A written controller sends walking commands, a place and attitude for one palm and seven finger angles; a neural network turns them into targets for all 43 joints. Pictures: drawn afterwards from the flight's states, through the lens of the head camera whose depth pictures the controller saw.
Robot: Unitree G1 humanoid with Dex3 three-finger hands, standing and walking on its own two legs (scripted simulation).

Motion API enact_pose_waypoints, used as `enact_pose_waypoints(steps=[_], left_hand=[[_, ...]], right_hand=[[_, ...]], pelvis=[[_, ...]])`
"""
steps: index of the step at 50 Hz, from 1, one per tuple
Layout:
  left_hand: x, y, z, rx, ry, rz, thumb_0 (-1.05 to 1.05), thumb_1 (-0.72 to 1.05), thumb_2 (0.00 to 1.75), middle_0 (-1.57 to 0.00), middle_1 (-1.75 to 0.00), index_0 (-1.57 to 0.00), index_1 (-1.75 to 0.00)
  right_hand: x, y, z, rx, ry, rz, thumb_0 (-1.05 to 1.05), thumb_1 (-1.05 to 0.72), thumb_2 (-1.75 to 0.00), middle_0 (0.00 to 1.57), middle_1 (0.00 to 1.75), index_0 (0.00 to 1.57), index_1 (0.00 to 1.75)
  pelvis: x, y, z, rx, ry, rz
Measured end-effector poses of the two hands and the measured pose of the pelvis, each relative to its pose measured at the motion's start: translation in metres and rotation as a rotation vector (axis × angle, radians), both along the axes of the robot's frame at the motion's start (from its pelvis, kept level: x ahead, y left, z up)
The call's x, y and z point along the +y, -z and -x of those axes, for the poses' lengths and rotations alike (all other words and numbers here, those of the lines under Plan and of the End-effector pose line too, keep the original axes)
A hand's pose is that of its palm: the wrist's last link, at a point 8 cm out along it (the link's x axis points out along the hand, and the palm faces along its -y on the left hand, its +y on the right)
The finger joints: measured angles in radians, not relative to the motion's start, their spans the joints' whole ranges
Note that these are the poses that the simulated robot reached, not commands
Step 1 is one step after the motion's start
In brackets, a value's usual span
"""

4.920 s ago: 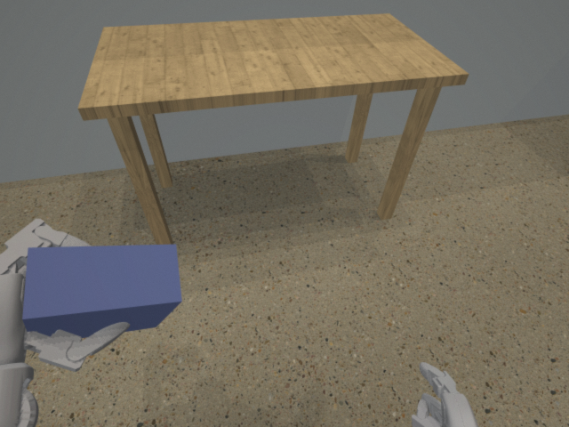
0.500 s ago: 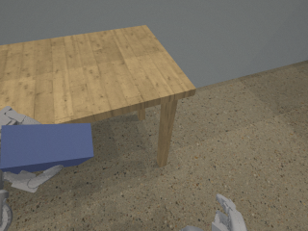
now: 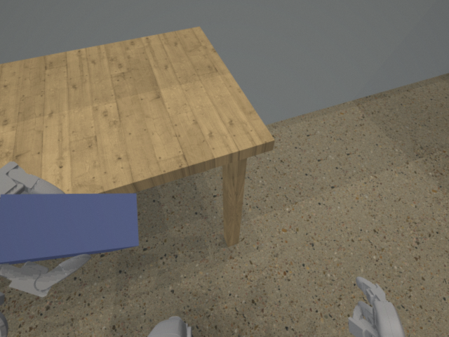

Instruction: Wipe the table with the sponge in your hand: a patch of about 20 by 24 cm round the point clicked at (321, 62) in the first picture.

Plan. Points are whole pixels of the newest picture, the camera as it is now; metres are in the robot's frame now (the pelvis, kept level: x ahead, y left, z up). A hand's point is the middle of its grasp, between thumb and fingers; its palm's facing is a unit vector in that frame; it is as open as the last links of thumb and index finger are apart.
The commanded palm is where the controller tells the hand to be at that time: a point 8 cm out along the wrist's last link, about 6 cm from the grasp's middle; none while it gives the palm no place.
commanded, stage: take the last steps up to it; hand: left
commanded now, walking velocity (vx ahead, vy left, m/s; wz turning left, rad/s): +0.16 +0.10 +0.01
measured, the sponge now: (88, 228) +0.23 +0.18 +0.15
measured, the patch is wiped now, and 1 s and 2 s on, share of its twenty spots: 0.00 0.00 0.00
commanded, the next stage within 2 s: come to a stop and stand still in 0.18 s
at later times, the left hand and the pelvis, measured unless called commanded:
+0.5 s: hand (60, 191) +0.27 +0.23 +0.17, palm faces +0.39 -0.79 -0.47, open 10.3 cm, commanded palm +0.21 +0.28 +0.17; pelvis +0.05 +0.00 -0.01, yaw +0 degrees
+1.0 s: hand (6, 238) +0.22 +0.28 +0.15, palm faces +0.34 -0.87 -0.36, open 10.3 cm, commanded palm +0.16 +0.33 +0.17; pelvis +0.00 +0.05 -0.01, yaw +0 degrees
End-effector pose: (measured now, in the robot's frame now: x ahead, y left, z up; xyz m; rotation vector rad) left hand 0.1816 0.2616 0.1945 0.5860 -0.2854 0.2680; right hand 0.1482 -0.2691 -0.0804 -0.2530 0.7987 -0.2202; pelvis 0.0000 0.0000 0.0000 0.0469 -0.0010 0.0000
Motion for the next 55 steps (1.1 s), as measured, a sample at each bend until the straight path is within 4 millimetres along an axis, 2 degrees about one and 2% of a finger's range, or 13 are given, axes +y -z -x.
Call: enact_pose_waypoints(steps=[4,10,13,17,20,24,30,35,38,42,44,49,55], left_hand=[[0.018,-0.004,-0.009,-0.073,-0.010,-0.001,-0.01,-0.51,0.99,-0.70,-1.35,-0.72,-1.34],[0.046,0.015,-0.036,-0.092,-0.077,0.063,-0.01,-0.51,0.99,-0.70,-1.35,-0.72,-1.34],[0.043,0.020,-0.044,-0.056,-0.085,0.089,-0.01,-0.51,0.99,-0.70,-1.35,-0.72,-1.34],[0.021,0.014,-0.045,-0.036,-0.047,0.071,-0.01,-0.51,0.99,-0.70,-1.35,-0.72,-1.35],[0.007,0.008,-0.044,-0.040,-0.036,0.022,-0.01,-0.51,0.99,-0.70,-1.35,-0.72,-1.35],[0.002,0.007,-0.049,-0.022,-0.065,0.028,-0.01,-0.51,0.99,-0.70,-1.35,-0.72,-1.35],[0.007,0.020,-0.056,0.046,-0.095,0.064,-0.01,-0.51,0.99,-0.70,-1.35,-0.72,-1.35],[0.011,0.024,-0.046,0.026,-0.040,0.073,-0.01,-0.51,0.99,-0.70,-1.35,-0.72,-1.35],[0.042,0.005,-0.048,-0.095,-0.015,-0.063,-0.01,-0.51,0.99,-0.70,-1.35,-0.72,-1.35],[0.083,0.004,-0.041,-0.152,-0.101,0.019,-0.01,-0.51,0.99,-0.70,-1.35,-0.72,-1.35],[0.083,0.011,-0.031,-0.141,-0.088,0.070,-0.01,-0.51,0.99,-0.70,-1.35,-0.72,-1.35],[0.063,0.033,-0.003,-0.064,0.012,0.151,-0.01,-0.51,0.99,-0.70,-1.35,-0.72,-1.35],[0.090,0.034,0.024,-0.066,-0.076,0.121,-0.01,-0.51,0.99,-0.70,-1.35,-0.72,-1.35]], right_hand=[[0.014,0.000,-0.016,-0.026,0.008,0.012,0.01,-0.91,-0.90,0.20,0.30,0.20,0.30],[0.056,0.010,-0.037,-0.057,-0.001,-0.073,0.01,-0.91,-0.90,0.20,0.30,0.20,0.30],[0.077,0.013,-0.044,-0.059,-0.038,-0.135,0.01,-0.91,-0.90,0.20,0.30,0.20,0.30],[0.091,0.019,-0.049,-0.054,-0.081,-0.191,0.01,-0.90,-0.90,0.21,0.30,0.21,0.30],[0.087,0.030,-0.053,-0.039,-0.105,-0.212,0.01,-0.90,-0.90,0.21,0.30,0.21,0.30],[0.068,0.036,-0.056,0.001,-0.097,-0.200,0.01,-0.90,-0.90,0.21,0.30,0.21,0.30],[0.031,0.018,-0.058,0.002,-0.042,-0.097,0.01,-0.91,-0.90,0.21,0.30,0.21,0.30],[0.018,0.001,-0.057,-0.039,-0.020,0.006,0.01,-0.91,-0.90,0.20,0.30,0.20,0.30],[0.025,-0.005,-0.049,-0.054,-0.056,0.037,0.01,-0.91,-0.90,0.20,0.30,0.20,0.30],[0.046,-0.016,-0.032,-0.097,-0.077,0.007,0.01,-0.91,-0.90,0.20,0.30,0.20,0.30],[0.058,-0.017,-0.024,-0.132,-0.085,-0.016,0.01,-0.91,-0.90,0.20,0.30,0.20,0.30],[0.094,-0.010,-0.006,-0.142,-0.119,-0.081,0.01,-0.91,-0.90,0.20,0.30,0.20,0.30],[0.128,-0.003,0.005,-0.104,-0.202,-0.125,0.01,-0.90,-0.90,0.21,0.30,0.21,0.30]], pelvis=[[0.013,0.008,-0.019,-0.011,0.006,0.020],[0.022,0.015,-0.034,-0.024,0.010,0.020],[0.021,0.012,-0.038,-0.021,0.007,0.031],[0.014,0.011,-0.045,-0.015,0.007,0.031],[0.003,0.015,-0.050,-0.019,0.004,0.029],[-0.004,0.013,-0.054,-0.019,-0.003,0.038],[-0.004,0.005,-0.051,-0.007,0.001,0.004],[0.006,0.011,-0.043,-0.013,-0.006,0.035],[0.010,0.013,-0.030,-0.014,0.000,0.030],[0.025,0.010,-0.017,-0.033,0.016,0.033],[0.034,0.010,-0.013,-0.039,0.024,0.037],[0.050,0.010,-0.002,-0.062,0.008,0.042],[0.052,0.010,0.011,-0.084,-0.028,0.050]])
